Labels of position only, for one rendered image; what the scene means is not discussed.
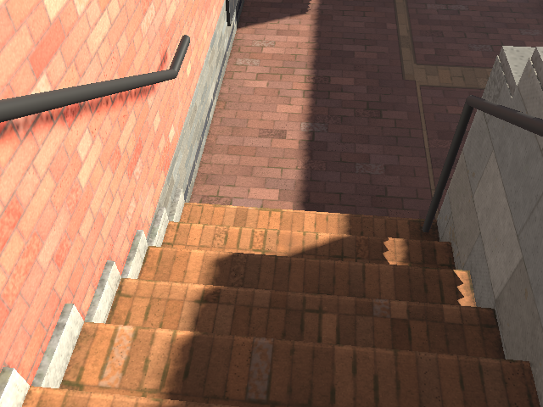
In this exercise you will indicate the stairs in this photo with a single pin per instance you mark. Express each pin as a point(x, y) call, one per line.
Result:
point(258, 307)

